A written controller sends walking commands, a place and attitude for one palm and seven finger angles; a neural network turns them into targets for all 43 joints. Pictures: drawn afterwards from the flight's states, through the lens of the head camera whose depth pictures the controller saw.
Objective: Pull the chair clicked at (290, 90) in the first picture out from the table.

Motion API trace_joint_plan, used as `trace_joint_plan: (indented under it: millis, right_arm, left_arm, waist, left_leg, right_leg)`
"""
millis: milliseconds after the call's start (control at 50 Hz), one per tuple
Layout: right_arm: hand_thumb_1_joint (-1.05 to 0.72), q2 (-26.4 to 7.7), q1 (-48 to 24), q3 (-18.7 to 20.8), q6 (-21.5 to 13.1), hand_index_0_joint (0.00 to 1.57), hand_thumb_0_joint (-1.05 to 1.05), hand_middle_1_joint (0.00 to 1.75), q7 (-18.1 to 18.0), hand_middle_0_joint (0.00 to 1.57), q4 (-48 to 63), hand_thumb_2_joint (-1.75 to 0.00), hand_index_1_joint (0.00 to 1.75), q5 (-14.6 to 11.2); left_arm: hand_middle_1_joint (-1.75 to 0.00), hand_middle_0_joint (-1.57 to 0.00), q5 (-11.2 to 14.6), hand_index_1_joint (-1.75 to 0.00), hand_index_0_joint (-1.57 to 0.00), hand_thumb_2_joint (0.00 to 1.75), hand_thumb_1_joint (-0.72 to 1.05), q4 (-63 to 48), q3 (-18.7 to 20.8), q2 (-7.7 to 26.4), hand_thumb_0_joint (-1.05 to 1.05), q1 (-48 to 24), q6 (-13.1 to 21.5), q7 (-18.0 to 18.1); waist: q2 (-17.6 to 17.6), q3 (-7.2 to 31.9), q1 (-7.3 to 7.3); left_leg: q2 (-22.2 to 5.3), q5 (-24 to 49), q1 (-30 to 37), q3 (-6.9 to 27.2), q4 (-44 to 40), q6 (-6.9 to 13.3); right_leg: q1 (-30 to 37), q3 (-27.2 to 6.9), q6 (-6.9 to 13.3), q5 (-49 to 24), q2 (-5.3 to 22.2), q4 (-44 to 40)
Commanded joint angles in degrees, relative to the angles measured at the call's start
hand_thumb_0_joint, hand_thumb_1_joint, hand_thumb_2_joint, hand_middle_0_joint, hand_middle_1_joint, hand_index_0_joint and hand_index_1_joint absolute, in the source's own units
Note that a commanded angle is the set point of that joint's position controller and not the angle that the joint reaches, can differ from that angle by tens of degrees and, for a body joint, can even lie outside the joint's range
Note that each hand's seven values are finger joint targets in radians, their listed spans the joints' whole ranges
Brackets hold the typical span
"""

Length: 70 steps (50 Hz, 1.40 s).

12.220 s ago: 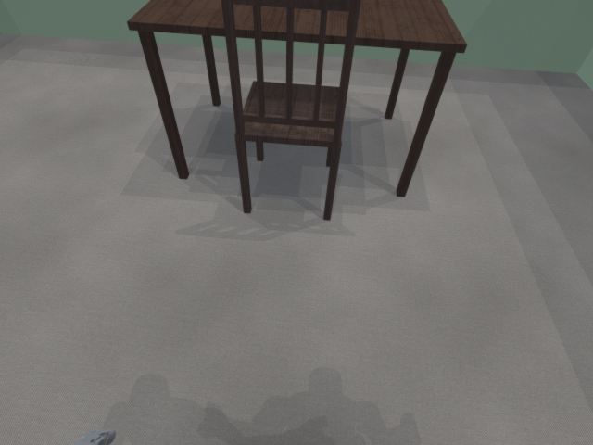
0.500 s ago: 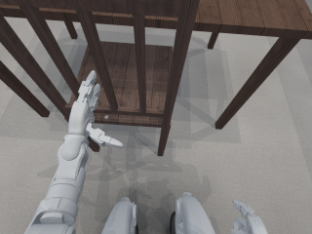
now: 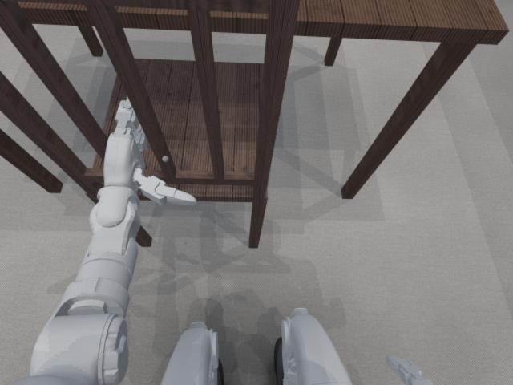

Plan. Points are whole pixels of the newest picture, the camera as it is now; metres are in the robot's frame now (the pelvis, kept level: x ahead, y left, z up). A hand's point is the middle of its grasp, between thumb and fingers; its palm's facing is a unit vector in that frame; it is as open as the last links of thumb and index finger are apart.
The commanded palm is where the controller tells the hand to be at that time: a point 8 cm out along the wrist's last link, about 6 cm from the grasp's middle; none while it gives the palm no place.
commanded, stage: push the fingers through the gap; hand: left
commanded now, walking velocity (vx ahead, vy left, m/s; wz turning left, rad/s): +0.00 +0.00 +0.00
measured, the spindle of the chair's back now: (146, 116) +0.51 +0.15 +0.05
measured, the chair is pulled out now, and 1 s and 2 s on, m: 0.00 0.00 0.00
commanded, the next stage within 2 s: hook a spindle and tug to test in 0.74 s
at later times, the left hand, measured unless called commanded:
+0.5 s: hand (166, 140) +0.48 +0.12 +0.03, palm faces -0.05 -1.00 -0.04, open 16.9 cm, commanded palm +0.46 +0.18 +0.02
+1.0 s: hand (162, 140) +0.48 +0.13 +0.03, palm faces -0.06 -1.00 -0.03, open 16.7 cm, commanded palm +0.46 +0.17 +0.02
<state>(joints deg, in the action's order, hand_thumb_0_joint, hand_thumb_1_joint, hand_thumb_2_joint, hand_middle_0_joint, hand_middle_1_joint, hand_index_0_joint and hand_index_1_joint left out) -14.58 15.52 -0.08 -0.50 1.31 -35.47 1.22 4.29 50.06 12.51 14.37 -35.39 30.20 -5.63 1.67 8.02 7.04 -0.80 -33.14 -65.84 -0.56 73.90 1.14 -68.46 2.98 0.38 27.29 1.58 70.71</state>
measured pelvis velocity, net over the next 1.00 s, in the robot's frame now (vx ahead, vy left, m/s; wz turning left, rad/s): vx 0.00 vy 0.01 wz -0.01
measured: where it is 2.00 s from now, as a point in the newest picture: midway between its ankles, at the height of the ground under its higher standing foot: outside the picture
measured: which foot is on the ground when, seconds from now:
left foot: down 0.00-1.00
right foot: down 0.00-1.00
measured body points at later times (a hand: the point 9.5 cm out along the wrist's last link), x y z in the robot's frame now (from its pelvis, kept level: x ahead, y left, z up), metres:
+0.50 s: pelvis +0.00 +0.00 +0.00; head +0.15 +0.01 +0.42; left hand +0.48 +0.18 +0.03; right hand +0.04 -0.27 -0.13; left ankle +0.01 +0.11 -0.62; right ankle +0.05 -0.12 -0.62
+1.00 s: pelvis +0.00 +0.01 +0.00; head +0.16 +0.02 +0.42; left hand +0.48 +0.18 +0.03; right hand +0.05 -0.25 -0.12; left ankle +0.01 +0.11 -0.62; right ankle +0.05 -0.12 -0.62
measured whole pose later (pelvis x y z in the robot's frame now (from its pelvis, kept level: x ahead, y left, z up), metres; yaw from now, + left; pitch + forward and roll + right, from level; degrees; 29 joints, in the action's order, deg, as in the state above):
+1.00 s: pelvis +0.00 +0.01 +0.00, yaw -1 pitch +27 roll -2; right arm -14.2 17.0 -0.3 3.4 2.5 -35.0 1.9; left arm 4.1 56.1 14.9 16.7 -42.2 30.6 -6.7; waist 1.7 8.1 8.2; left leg -1.1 -33.5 -67.6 -0.6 74.1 1.7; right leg -69.7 2.9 -0.3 26.9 1.1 69.8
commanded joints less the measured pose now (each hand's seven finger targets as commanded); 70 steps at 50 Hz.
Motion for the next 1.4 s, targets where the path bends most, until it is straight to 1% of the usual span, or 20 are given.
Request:
trace_joint_plan:
  millis: [0,120,260,300,320,360,420,460,540,620,660,760,820,860,900,960,1120,1220,1320,1380]
  right_arm:
    - [-0.9,-8.9,6.81,3.34,-1.01,0.2,0.0,0.3,-0.5,0.2,3.96,-0.9,0.3,0.14]
    - [-0.9,-8.98,7.54,3.27,-0.08,0.2,0.0,0.3,-0.18,0.2,4.16,-0.9,0.3,0.23]
    - [-0.9,-8.98,8.64,3.3,0.34,0.2,0.0,0.3,-0.13,0.2,3.25,-0.9,0.3,0.53]
    - [-0.9,-9.29,8.66,3.24,0.58,0.2,0.0,0.3,-0.09,0.2,2.77,-0.9,0.3,0.65]
    - [-0.9,-9.29,8.66,3.09,0.75,0.2,0.0,0.3,-0.1,0.2,2.69,-0.9,0.3,0.65]
    - [-0.9,-9.21,8.84,3.07,0.83,0.2,0.0,0.3,0.0,0.2,3.03,-0.9,0.3,0.74]
    - [-0.9,-9.51,9.03,2.92,1.35,0.2,0.0,0.3,0.0,0.2,3.32,-0.9,0.3,0.88]
    - [-0.9,-9.23,9.16,3.03,1.43,0.2,0.0,0.3,0.2,0.2,3.75,-0.9,0.3,0.93]
    - [-0.9,-9.42,9.46,2.96,1.97,0.2,0.0,0.3,0.09,0.2,3.56,-0.9,0.3,0.87]
    - [-0.9,-9.3,9.42,3.03,2.02,0.2,0.0,0.3,0.12,0.2,3.74,-0.9,0.3,1.06]
    - [-0.9,-9.29,9.72,2.92,2.12,0.2,0.0,0.3,0.13,0.2,3.78,-0.9,0.3,0.97]
    - [-0.9,-9.28,9.93,2.94,2.39,0.2,0.0,0.3,0.1,0.2,3.76,-0.9,0.3,0.98]
    - [-0.9,-9.22,9.75,2.97,2.61,0.2,0.0,0.3,0.2,0.2,3.92,-0.9,0.3,0.84]
    - [-0.9,-9.03,9.7,3.17,2.56,0.2,0.0,0.3,0.34,0.2,3.9,-0.9,0.3,0.78]
    - [-0.9,-9.22,9.53,3.36,2.68,0.2,0.0,0.3,0.52,0.2,3.81,-0.9,0.3,0.78]
    - [-0.9,-9.07,9.63,3.35,2.79,0.2,0.0,0.3,0.54,0.2,3.59,-0.9,0.3,0.7]
    - [-0.9,-8.69,8.56,3.23,2.87,0.2,0.0,0.3,0.63,0.2,3.94,-0.9,0.3,1.05]
    - [-0.9,-8.51,8.07,3.43,2.93,0.2,0.0,0.3,0.87,0.2,4.15,-0.9,0.3,0.81]
    - [-0.9,-8.58,8.02,3.37,2.88,0.2,0.0,0.3,0.53,0.2,4.1,-0.9,0.3,0.63]
    - [-0.9,-8.86,8.32,3.3,2.69,0.2,0.0,0.3,0.32,0.2,3.34,-0.9,0.3,0.71]
  left_arm:
    - [-0.08,-0.06,0.56,-0.08,-0.06,0.3,-0.5,-9.08,3.11,10.08,0.0,-20.46,4.19,0.25]
    - [-0.08,-0.06,0.37,-0.08,-0.06,0.3,-0.5,-7.6,3.61,10.7,0.0,-23.2,4.36,-0.09]
    - [-0.08,-0.06,0.01,-0.08,-0.06,0.3,-0.5,-6.13,2.52,10.3,0.0,-29.44,5.71,-0.56]
    - [-0.08,-0.06,-0.09,-0.08,-0.06,0.3,-0.5,-2.84,4.83,12.63,0.0,-28.92,5.5,-0.44]
    - [-0.08,-0.06,-0.28,-0.08,-0.06,0.3,-0.5,-2.0,3.99,12.03,0.0,-30.47,5.41,-0.46]
    - [-0.08,-0.06,-0.25,-0.08,-0.06,0.3,-0.5,-1.19,3.7,11.23,0.0,-30.96,5.38,-0.57]
    - [-0.08,-0.06,-0.72,-0.08,-0.06,0.3,-0.5,-0.72,5.77,14.21,0.0,-31.09,5.42,-0.6]
    - [-0.08,-0.06,-0.48,-0.08,-0.06,0.3,-0.5,-2.38,3.98,11.81,0.0,-31.86,5.8,-0.86]
    - [-0.08,-0.06,-0.75,-0.08,-0.06,0.3,-0.5,-1.41,5.59,14.09,0.0,-32.01,5.23,-0.67]
    - [-0.08,-0.06,-0.7,-0.08,-0.06,0.3,-0.5,-3.39,5.65,14.01,0.0,-33.27,5.36,-0.41]
    - [-0.08,-0.06,-0.35,-0.08,-0.06,0.3,-0.5,-3.02,5.49,13.73,0.0,-32.35,5.13,-0.44]
    - [-0.08,-0.06,-0.12,-0.08,-0.06,0.3,-0.5,-3.78,5.5,13.64,0.0,-31.92,4.7,-0.94]
    - [-0.08,-0.06,-0.22,-0.08,-0.06,0.3,-0.5,-4.23,5.53,13.78,0.0,-29.28,4.53,-1.3]
    - [-0.19,-0.1,0.35,-0.19,-0.1,0.3,-0.5,-5.09,2.87,10.33,0.0,-29.47,4.4,-1.51]
    - [-0.3,-0.13,0.52,-0.3,-0.13,0.3,-0.5,-6.07,3.19,10.46,0.0,-27.95,4.22,-1.27]
    - [-0.46,-0.18,0.29,-0.46,-0.18,0.3,-0.5,-6.65,1.05,8.3,0.0,-29.47,4.04,-0.61]
    - [-0.9,-0.32,-0.87,-0.9,-0.32,0.3,-0.5,-6.95,3.14,10.36,0.0,-28.14,5.3,1.33]
    - [-1.18,-0.41,-0.26,-1.18,-0.41,0.42,-0.22,-7.48,0.88,7.14,0.0,-26.36,4.85,1.06]
    - [-1.45,-0.5,-0.42,-1.45,-0.5,0.54,0.06,-6.85,1.16,7.92,0.0,-27.16,4.41,0.93]
    - [-1.45,-0.5,-0.5,-1.45,-0.5,0.61,0.23,-4.52,1.03,7.88,0.0,-29.24,4.57,0.71]
  waist:
    - [0.81,29.38,0.78]
    - [1.07,30.09,0.95]
    - [3.23,29.95,2.57]
    - [2.56,28.92,1.98]
    - [2.03,27.86,2.93]
    - [2.46,28.01,2.88]
    - [2.74,28.98,2.09]
    - [3.63,31.03,2.57]
    - [1.89,29.97,2.63]
    - [4.64,31.94,2.5]
    - [2.46,31.98,2.92]
    - [2.59,31.89,2.97]
    - [4.99,32.21,1.89]
    - [4.03,31.49,3.05]
    - [4.62,31.72,2.25]
    - [4.37,29.91,3.21]
    - [4.25,29.94,2.11]
    - [4.06,30.14,2.42]
    - [2.65,29.57,2.65]
    - [2.37,27.77,3.38]
  left_leg:
    - [1.21,21.21,13.81,1.96,-9.12,-0.34]
    - [1.35,20.42,13.01,1.84,-9.17,-0.18]
    - [0.94,21.03,15.75,2.62,-8.81,-0.22]
    - [1.06,19.52,14.13,2.67,-8.79,-0.33]
    - [1.05,18.36,13.22,2.7,-8.71,-0.11]
    - [1.21,17.45,12.83,2.48,-8.64,0.07]
    - [1.21,17.94,12.15,2.65,-8.62,0.0]
    - [0.97,19.53,14.87,3.05,-8.55,-0.07]
    - [0.98,18.77,12.33,2.81,-8.14,0.17]
    - [0.9,19.99,14.69,2.91,-7.98,-0.04]
    - [0.86,20.34,14.2,3.02,-8.06,0.08]
    - [0.8,21.84,14.52,2.93,-8.06,0.13]
    - [0.62,24.17,16.41,3.09,-8.39,-0.4]
    - [0.28,24.83,18.2,3.61,-8.56,-0.46]
    - [0.22,25.55,18.88,3.69,-8.81,-0.7]
    - [0.02,25.09,19.54,4.28,-9.19,-0.82]
    - [0.63,24.26,17.35,3.31,-8.86,-0.67]
    - [0.38,25.5,18.86,3.37,-8.85,-0.91]
    - [0.74,22.33,16.3,2.85,-8.84,-0.41]
    - [0.61,20.53,16.09,3.38,-8.84,-0.39]
  right_leg:
    - [21.06,-2.08,1.21,-16.88,-1.56,-7.81]
    - [21.62,-2.38,1.19,-16.62,-1.73,-8.11]
    - [17.54,-1.92,1.24,-15.48,-1.88,-7.72]
    - [17.82,-1.96,1.26,-14.13,-1.87,-7.88]
    - [17.02,-1.98,1.14,-13.23,-1.93,-8.13]
    - [16.76,-2.16,1.21,-12.42,-1.97,-8.19]
    - [17.73,-2.22,1.31,-12.93,-1.83,-7.72]
    - [16.66,-1.89,1.33,-13.59,-1.98,-7.29]
    - [17.8,-2.2,1.12,-13.88,-2.0,-7.49]
    - [16.89,-2.11,1.12,-14.09,-1.95,-7.27]
    - [17.83,-1.98,1.06,-14.71,-2.14,-7.21]
    - [18.42,-1.94,1.04,-16.37,-2.15,-7.26]
    - [18.01,-1.66,1.31,-17.44,-2.11,-7.09]
    - [16.24,-1.2,1.24,-17.08,-2.25,-7.25]
    - [16.33,-0.97,1.3,-17.11,-2.18,-7.33]
    - [14.22,-0.49,1.34,-15.8,-2.24,-7.25]
    - [16.7,-1.18,1.36,-16.65,-2.04,-7.14]
    - [16.27,-0.85,1.32,-17.27,-2.08,-7.43]
    - [17.48,-1.38,1.17,-16.28,-2.07,-7.86]
    - [15.11,-1.09,1.23,-14.01,-2.09,-7.85]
